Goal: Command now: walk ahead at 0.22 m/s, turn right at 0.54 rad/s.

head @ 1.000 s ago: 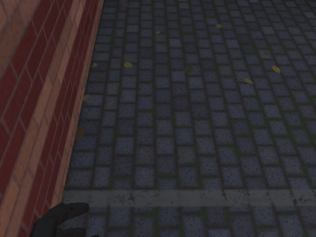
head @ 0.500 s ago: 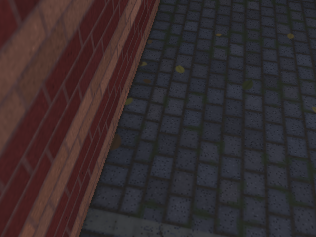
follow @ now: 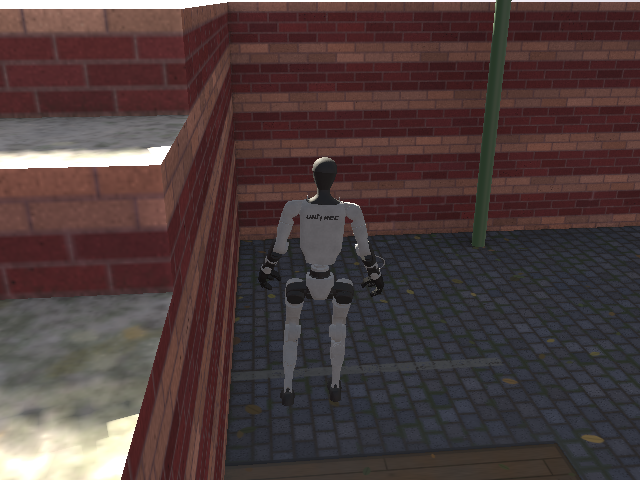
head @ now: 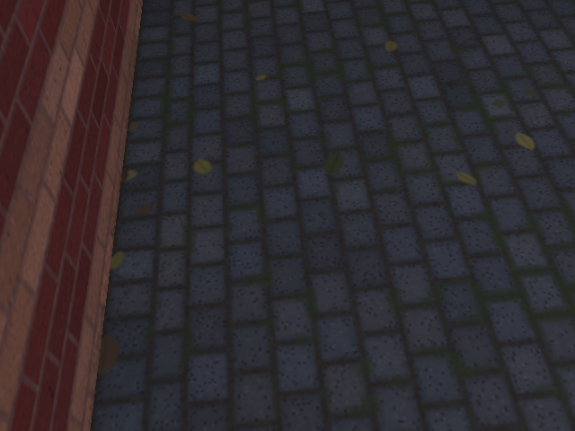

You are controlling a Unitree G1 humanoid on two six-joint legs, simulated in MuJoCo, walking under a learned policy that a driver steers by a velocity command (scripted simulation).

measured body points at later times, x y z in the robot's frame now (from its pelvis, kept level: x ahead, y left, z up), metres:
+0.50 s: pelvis +0.15 -0.01 +0.01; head +0.19 -0.01 +0.46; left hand +0.28 +0.25 -0.11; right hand +0.31 -0.29 -0.08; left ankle +0.24 +0.10 -0.73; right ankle +0.08 -0.08 -0.72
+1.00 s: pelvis +0.20 -0.05 +0.01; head +0.21 -0.06 +0.45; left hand +0.37 +0.16 -0.11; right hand +0.26 -0.32 -0.13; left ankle +0.24 +0.10 -0.72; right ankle +0.16 -0.15 -0.72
